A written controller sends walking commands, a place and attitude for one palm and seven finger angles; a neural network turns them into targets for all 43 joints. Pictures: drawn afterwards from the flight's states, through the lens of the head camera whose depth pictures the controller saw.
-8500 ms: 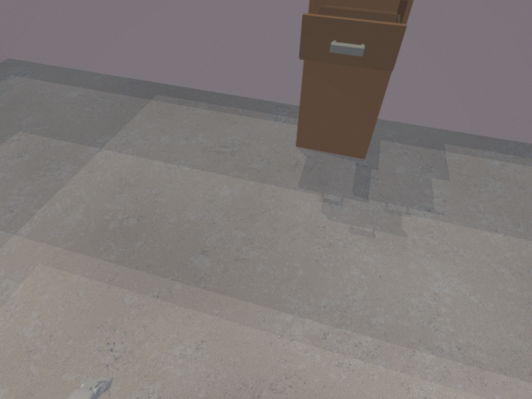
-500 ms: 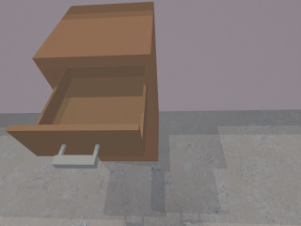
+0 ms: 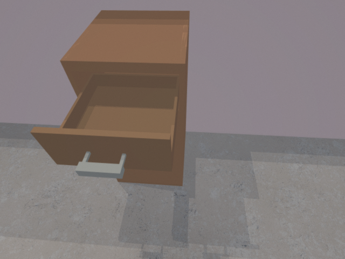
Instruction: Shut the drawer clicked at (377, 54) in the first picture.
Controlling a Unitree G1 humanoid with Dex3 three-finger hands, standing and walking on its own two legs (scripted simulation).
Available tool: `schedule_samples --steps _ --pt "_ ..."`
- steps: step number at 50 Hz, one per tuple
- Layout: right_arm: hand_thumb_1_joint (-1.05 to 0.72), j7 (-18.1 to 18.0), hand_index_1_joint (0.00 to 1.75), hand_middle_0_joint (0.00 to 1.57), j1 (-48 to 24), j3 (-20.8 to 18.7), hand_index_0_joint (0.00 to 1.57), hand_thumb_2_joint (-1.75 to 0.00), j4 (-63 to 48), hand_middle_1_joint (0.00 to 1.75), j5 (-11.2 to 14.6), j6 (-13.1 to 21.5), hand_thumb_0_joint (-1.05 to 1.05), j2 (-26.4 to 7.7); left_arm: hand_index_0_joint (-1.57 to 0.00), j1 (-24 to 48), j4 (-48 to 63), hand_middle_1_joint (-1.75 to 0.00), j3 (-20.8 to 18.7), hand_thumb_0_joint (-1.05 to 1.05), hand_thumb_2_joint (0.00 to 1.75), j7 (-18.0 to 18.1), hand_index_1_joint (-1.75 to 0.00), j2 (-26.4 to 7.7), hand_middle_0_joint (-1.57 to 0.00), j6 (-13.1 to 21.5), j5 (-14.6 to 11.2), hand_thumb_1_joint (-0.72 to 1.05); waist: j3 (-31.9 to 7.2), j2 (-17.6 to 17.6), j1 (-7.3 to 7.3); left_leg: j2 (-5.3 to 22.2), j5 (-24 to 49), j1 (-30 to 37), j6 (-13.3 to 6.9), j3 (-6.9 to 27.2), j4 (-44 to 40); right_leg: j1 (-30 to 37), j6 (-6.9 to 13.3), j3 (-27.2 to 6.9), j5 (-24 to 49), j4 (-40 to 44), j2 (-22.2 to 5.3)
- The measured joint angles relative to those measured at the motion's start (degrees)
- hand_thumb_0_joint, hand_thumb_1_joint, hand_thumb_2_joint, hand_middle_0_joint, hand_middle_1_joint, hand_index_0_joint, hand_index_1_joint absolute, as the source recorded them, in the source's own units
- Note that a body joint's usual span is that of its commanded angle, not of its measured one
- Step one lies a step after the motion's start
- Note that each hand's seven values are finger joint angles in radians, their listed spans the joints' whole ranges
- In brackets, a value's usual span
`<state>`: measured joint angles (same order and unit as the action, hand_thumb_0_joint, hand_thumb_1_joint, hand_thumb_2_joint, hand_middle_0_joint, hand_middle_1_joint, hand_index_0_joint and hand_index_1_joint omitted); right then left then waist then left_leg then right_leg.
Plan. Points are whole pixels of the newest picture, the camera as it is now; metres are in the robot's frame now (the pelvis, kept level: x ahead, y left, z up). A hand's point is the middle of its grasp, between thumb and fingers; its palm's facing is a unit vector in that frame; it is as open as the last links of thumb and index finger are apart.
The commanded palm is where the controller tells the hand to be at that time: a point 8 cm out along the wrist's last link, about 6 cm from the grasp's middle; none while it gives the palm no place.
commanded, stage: come to a stop and stand still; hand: left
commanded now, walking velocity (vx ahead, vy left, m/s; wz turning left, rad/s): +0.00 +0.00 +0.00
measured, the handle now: (103, 162) +0.35 +0.23 -0.02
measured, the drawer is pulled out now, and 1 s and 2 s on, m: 0.28 0.28 0.28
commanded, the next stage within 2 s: look again from close up in 0.26 s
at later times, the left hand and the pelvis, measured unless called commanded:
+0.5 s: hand out of the picture -0.01 +0.18 -0.17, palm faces +0.01 -0.98 -0.20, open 7.3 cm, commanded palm none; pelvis -0.01 +0.01 +0.00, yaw +1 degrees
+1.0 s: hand out of the picture +0.07 +0.22 -0.15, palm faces +0.13 -0.97 -0.20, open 7.3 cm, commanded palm +0.10 +0.26 -0.06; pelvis +0.02 +0.03 +0.01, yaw +0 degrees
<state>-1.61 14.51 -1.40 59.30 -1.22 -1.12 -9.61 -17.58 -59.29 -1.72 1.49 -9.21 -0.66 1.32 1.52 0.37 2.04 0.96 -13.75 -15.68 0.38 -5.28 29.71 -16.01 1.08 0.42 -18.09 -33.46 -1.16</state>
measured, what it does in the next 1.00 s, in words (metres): stands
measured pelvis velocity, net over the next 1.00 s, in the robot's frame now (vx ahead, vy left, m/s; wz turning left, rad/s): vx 0.02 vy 0.03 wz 0.01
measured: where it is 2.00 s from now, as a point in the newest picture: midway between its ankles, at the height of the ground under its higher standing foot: outside the picture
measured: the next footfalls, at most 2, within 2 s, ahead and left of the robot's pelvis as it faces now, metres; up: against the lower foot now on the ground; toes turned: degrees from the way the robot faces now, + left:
none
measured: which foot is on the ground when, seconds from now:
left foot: down 0.00-1.00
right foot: down 0.00-1.00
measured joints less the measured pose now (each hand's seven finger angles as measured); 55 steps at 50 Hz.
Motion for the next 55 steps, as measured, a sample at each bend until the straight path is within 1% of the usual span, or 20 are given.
schedule_samples --steps 2,4,9,13,18,19,21,23,26,30,37,44,48,49,50,51,52,54,55 --pt "-0.93 0.2 0.3 0.2 -0.5 -0.1 0.2 -0.9 0.0 0.3 0.3 0.3 0.01 -0.5 -0.19 -1.0 -1.4 -0.3 0.9 0.0 0.9 -0.2 -0.3 0.9 -0.2 0.2 -0.1 0.91 0.9 1.3 -0.97 0.3 1.1 0.6 0.2 0.6 -1.4 0.6 0.3 0.6 1.2 0.9 0.4" --pt "-0.93 0.3 0.3 0.2 -0.5 0.1 0.2 -0.9 0.4 0.3 0.4 0.5 0.01 -0.6 -0.19 -2.0 -2.6 -0.3 1.4 0.0 0.9 -0.2 -0.3 1.4 -0.2 0.5 -0.2 0.91 1.2 1.6 -1.42 0.5 1.9 1.2 0.3 0.7 -2.5 1.1 0.5 0.8 2.1 1.9 0.6" --pt "-0.92 0.4 0.3 0.2 0.4 0.6 0.2 -0.9 2.5 0.3 0.6 0.7 0.01 0.1 -0.2 -2.6 -4.2 -0.3 2.0 0.0 0.9 -0.2 -0.3 2.1 -0.2 0.3 -0.4 0.91 1.0 1.0 -1.52 1.0 2.8 2.5 0.5 0.8 -4.1 2.6 0.6 0.9 3.4 4.1 1.2" --pt "-0.91 0.5 0.3 0.2 1.5 1.1 0.2 -0.9 4.1 0.3 0.5 0.8 0.01 1.0 -0.2 -1.7 -4.3 -0.3 2.1 0.0 0.9 -0.2 -0.3 2.4 -0.2 0.6 -0.5 0.91 0.6 0.3 -1.48 1.3 3.3 2.9 0.7 1.1 -4.9 3.3 0.8 1.1 4.2 5.5 1.5" --pt "-0.91 0.4 0.3 0.2 3.1 1.4 0.2 -0.9 5.5 0.3 0.4 0.9 0.01 2.2 -0.2 -0.3 -4.1 -0.3 2.1 0.0 0.9 -0.1 -0.3 2.4 -0.2 1.1 -0.5 0.91 0.1 -0.2 -1.78 1.4 3.6 3.0 0.7 1.3 -5.4 3.6 0.8 1.4 4.7 6.3 1.7" --pt "-0.91 0.6 0.3 0.2 3.3 1.4 0.2 -0.9 5.4 0.3 0.5 0.8 0.01 2.2 -0.2 -0.1 -4.1 -0.3 2.2 0.0 0.9 0.4 -0.3 2.5 -0.2 1.4 -0.2 0.91 0.2 0.2 -1.8 1.8 2.6 2.2 0.7 1.4 -4.0 3.6 0.8 1.6 4.8 6.5 2.0" --pt "-0.91 1.1 0.3 0.2 3.5 1.2 0.2 -0.9 4.1 0.3 0.4 0.2 0.01 1.7 -0.2 -0.3 -3.4 -0.3 2.4 0.01 0.9 0.8 -0.3 2.5 -0.21 2.0 -0.1 0.92 0.3 1.2 -2.37 2.2 -0.4 0.0 0.5 2.4 -0.1 3.0 0.7 1.9 4.8 6.2 2.6" --pt "-0.9 1.3 0.3 0.2 3.9 1.0 0.2 -0.9 2.8 0.3 0.2 0.3 0.01 1.2 -0.2 -0.5 -2.8 -0.3 2.4 0.01 0.9 0.7 -0.3 2.3 -0.21 2.1 -0.1 0.92 0.1 2.0 -3.18 2.2 0.2 -0.9 0.1 3.0 1.4 2.4 0.6 2.0 4.1 4.9 2.8" --pt "-0.9 1.2 0.3 0.2 4.8 0.9 0.2 -0.9 1.9 0.3 0.1 1.0 0.01 1.0 -0.2 -0.2 -2.4 -0.3 2.0 0.01 0.9 0.7 -0.3 1.6 -0.21 1.8 -0.3 0.92 -0.5 2.0 -3.96 1.3 -0.5 -0.9 -0.4 2.6 2.6 2.0 0.0 1.6 2.6 2.9 1.9" --pt "-0.91 1.0 0.3 0.2 5.4 1.3 0.19 -0.9 1.5 0.3 0.0 1.4 0.01 1.0 -0.2 1.0 -1.2 -0.3 1.6 0.0 0.9 0.7 -0.3 0.5 -0.21 1.4 -0.4 0.91 -1.2 1.8 -3.7 0.0 -1.1 -0.2 -1.3 1.9 1.9 2.1 -0.9 0.9 1.9 2.3 0.6" --pt "-0.91 0.7 0.3 0.2 3.9 2.0 0.2 -0.9 2.0 0.3 -0.1 1.9 0.01 1.2 -0.2 2.8 0.3 -0.3 1.6 0.0 0.9 0.6 -0.3 -0.4 -0.2 1.6 -0.6 0.91 -0.6 1.2 -2.68 -1.4 -0.2 1.4 -2.3 1.0 -1.0 2.8 -2.0 0.1 2.2 3.7 -0.8" --pt "-0.91 0.7 0.3 0.2 1.8 1.9 0.2 -0.9 2.6 0.3 0.2 2.4 0.02 0.2 -0.19 2.6 -0.6 -0.3 1.9 0.0 0.9 0.5 -0.3 -0.1 -0.2 1.4 -0.6 0.91 0.4 0.3 -2.21 -1.8 -0.3 2.8 -2.6 0.4 -2.5 3.9 -2.5 -0.5 2.1 4.8 -1.1" --pt "-0.91 0.6 0.3 0.2 0.6 1.9 0.2 -0.9 2.6 0.3 0.5 2.4 0.01 -0.2 -0.2 2.1 -1.7 -0.3 2.1 0.0 0.9 0.9 -0.3 0.1 -0.2 1.4 -0.4 0.91 0.7 0.0 -2.09 -1.4 -0.9 3.0 -2.5 0.5 -2.0 4.6 -2.6 -0.4 2.0 5.4 -0.7" --pt "-0.91 0.5 0.3 0.2 1.3 1.9 0.2 -0.9 0.3 0.3 1.2 2.8 0.01 -0.4 -0.2 -0.8 7.2 -0.3 0.8 0.0 0.9 1.0 -0.3 0.2 -0.2 -2.5 -2.5 0.92 0.6 -0.2 -2.31 -1.3 -1.3 2.4 -2.4 0.8 -1.2 4.3 -2.5 -0.1 1.9 5.2 -0.6" --pt "-0.91 -0.2 0.3 0.2 2.6 2.0 0.2 -0.9 -2.2 0.3 1.7 5.2 0.02 -0.4 -0.2 -4.4 18.4 -0.31 -0.3 0.01 0.9 1.4 -0.3 -0.1 -0.21 -3.9 -3.9 0.92 0.6 -1.0 -1.9 -1.5 -1.4 2.3 -2.4 0.8 -1.1 3.8 -2.1 -0.1 1.4 4.2 -0.9" --pt "-0.91 -1.0 0.3 0.2 3.6 2.0 0.2 -0.9 -3.9 0.3 2.1 8.4 0.02 -0.6 -0.21 -7.3 27.7 -0.31 -0.5 0.01 0.9 2.5 -0.31 -0.7 -0.21 -2.2 -5.0 0.93 0.0 -1.6 -1.45 -1.9 -1.4 2.2 -2.2 0.8 -1.1 3.2 -1.6 -0.1 0.8 3.0 -1.2" --pt "-0.91 -1.5 0.3 0.2 4.1 1.9 0.2 -0.9 -5.1 0.3 2.5 11.1 0.02 -0.8 -0.21 -9.1 35.2 -0.31 -0.3 0.02 0.9 3.9 -0.31 -1.2 -0.22 -0.7 -5.9 0.93 -1.0 -2.0 -1.38 -2.3 -1.4 1.9 -2.1 0.9 -1.0 2.6 -1.4 0.0 0.0 2.0 -1.6" --pt "-0.91 -1.6 0.3 0.2 3.9 1.2 0.2 -0.9 -8.5 0.3 2.8 14.4 0.02 -1.9 -0.22 -9.7 46.6 -0.33 -0.3 0.02 0.9 4.8 -0.33 -1.2 -0.23 1.1 -7.8 0.93 -2.5 -1.4 -2.12 -2.7 -1.9 0.7 -2.2 1.9 0.5 2.0 -1.7 1.0 -1.1 0.6 -2.1" --pt "-0.91 -1.5 0.3 0.2 3.2 0.8 0.2 -0.9 -10.3 0.3 2.7 15.6 0.02 -2.6 -0.23 -9.1 50.5 -0.34 -0.5 0.02 0.9 4.5 -0.34 -0.8 -0.24 2.8 -8.4 0.93 -3.2 -0.5 -2.63 -2.6 -2.4 -0.5 -2.2 2.4 1.9 1.4 -2.0 1.6 -1.3 0.0 -2.1"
